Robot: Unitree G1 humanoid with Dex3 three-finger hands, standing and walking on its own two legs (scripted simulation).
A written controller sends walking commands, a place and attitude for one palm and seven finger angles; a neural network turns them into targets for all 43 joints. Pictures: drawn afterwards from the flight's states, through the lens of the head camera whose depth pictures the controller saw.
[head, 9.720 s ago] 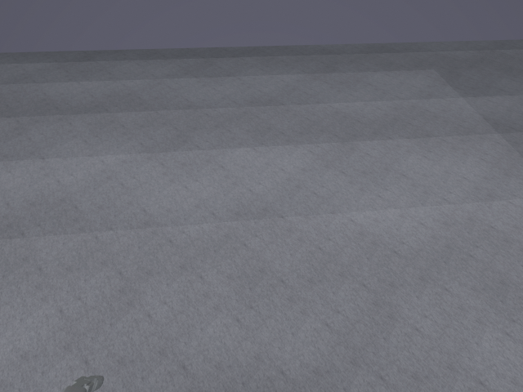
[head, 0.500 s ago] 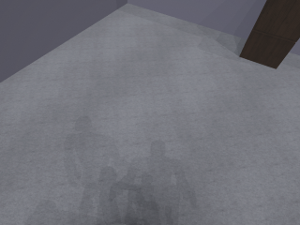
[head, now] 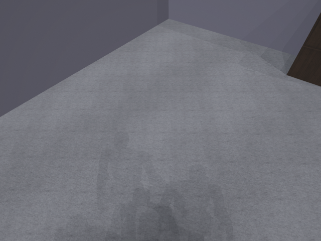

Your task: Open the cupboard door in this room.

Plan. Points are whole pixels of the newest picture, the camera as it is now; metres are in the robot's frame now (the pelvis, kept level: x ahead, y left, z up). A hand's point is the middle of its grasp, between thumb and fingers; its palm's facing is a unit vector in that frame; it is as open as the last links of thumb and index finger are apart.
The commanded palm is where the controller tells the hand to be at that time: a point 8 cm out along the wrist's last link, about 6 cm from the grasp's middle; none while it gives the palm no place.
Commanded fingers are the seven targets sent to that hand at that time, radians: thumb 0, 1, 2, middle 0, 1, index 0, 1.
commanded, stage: turn or walk to find it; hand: left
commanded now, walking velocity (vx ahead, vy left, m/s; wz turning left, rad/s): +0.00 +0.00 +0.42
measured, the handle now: out of the picture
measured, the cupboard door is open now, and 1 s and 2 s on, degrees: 0 0 0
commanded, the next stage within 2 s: none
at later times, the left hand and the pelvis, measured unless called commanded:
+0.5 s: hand out of the picture -0.04 +0.26 -0.17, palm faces +0.23 -0.94 -0.26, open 7.4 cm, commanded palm none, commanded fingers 0.00 0.90 0.90 -0.20 -0.30 -0.20 -0.30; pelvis -0.05 +0.04 +0.00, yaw +10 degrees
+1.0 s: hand out of the picture -0.09 +0.19 -0.16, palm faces +0.40 -0.88 -0.25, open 7.3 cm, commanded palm none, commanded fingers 0.00 0.90 0.90 -0.20 -0.30 -0.20 -0.30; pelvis -0.07 -0.01 +0.00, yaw +24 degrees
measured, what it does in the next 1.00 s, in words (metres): steps on the spot, turning left: left foot, then right foot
